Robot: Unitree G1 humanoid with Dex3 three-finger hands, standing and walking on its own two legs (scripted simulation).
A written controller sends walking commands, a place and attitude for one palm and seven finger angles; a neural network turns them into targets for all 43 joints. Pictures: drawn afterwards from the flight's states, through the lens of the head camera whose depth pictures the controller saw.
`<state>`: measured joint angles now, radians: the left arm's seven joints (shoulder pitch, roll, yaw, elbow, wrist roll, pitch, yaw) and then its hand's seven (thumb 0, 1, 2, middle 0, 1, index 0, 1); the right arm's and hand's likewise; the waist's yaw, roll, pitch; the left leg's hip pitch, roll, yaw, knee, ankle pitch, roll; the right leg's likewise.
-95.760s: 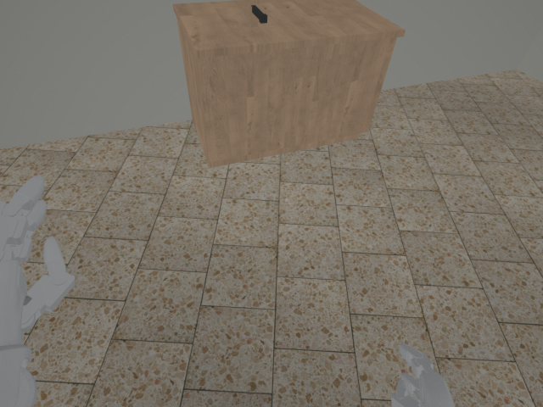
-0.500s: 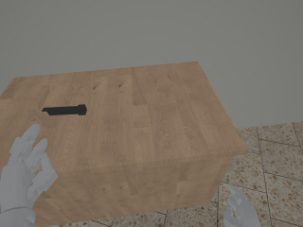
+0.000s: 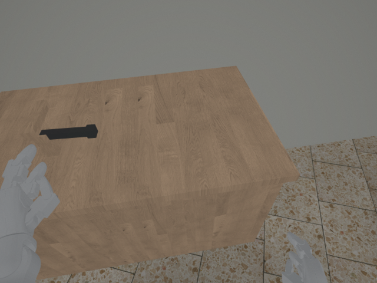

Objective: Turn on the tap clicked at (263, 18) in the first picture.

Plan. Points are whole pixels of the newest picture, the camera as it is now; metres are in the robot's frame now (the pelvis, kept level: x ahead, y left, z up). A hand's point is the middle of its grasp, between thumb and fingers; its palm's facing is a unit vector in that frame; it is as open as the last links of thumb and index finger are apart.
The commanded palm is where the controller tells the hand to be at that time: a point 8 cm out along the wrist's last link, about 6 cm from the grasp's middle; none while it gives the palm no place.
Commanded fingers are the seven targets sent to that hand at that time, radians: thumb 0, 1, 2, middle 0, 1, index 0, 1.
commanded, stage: reach beside the lever's end, fingers flat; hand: left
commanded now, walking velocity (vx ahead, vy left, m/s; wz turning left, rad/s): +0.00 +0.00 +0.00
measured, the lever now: (91, 131) +0.49 +0.34 +0.02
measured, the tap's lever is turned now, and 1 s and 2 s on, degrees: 86 86 86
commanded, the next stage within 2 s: none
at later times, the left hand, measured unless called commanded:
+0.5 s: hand (55, 186) +0.27 +0.31 +0.08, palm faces +0.47 -0.88 -0.10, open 7.6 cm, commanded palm +0.23 +0.35 +0.08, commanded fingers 0.00 0.90 0.90 -0.18 -0.23 -0.18 -0.23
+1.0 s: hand (56, 173) +0.32 +0.34 +0.06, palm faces +0.50 -0.86 -0.11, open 7.8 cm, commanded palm +0.28 +0.38 +0.04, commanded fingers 0.00 0.90 0.90 -0.16 -0.17 -0.16 -0.17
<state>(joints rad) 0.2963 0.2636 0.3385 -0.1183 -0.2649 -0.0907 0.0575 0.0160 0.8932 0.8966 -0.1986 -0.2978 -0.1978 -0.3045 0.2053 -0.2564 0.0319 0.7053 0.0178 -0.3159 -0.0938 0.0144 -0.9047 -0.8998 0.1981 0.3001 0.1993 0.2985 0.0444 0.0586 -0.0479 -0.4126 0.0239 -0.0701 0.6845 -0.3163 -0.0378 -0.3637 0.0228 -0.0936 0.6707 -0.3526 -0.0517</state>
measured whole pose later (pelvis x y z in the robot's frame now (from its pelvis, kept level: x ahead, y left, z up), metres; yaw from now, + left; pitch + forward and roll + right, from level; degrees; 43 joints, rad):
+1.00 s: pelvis -0.01 +0.02 -0.02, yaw -1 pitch +10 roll -2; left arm -0.12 0.36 0.48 0.46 -0.20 -0.30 0.02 0.02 0.89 0.90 -0.16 -0.19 -0.16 -0.19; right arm 0.24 -0.26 0.02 0.70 -0.01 -0.18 -0.07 0.01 -0.91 -0.90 0.20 0.30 0.20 0.30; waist -0.01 0.03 -0.08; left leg -0.66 0.01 -0.05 0.86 -0.38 -0.01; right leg -0.61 0.01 -0.07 0.82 -0.39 -0.02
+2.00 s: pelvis -0.03 +0.02 -0.05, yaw -1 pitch +16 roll -3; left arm -0.47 0.55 0.59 0.93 -0.18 -0.44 -0.13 0.02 0.89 0.90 -0.15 -0.15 -0.28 -0.25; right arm 0.29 -0.29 0.05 0.67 0.00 -0.08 -0.07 0.01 -0.91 -0.90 0.20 0.30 0.20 0.30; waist -0.02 0.01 -0.11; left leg -0.92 0.02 -0.10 1.04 -0.40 -0.02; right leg -0.84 0.02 -0.12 0.98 -0.41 -0.04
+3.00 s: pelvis -0.04 +0.01 -0.06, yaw +0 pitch +17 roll -4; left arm -0.54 0.59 0.51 0.97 -0.21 -0.43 -0.12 0.02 0.89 0.90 -0.15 -0.15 -0.27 -0.26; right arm 0.29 -0.29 0.07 0.68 0.02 -0.07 -0.09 0.01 -0.91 -0.90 0.20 0.30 0.20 0.30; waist -0.01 0.01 -0.13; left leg -1.00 0.01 -0.12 1.09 -0.40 -0.01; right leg -0.91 0.02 -0.14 1.03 -0.43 -0.05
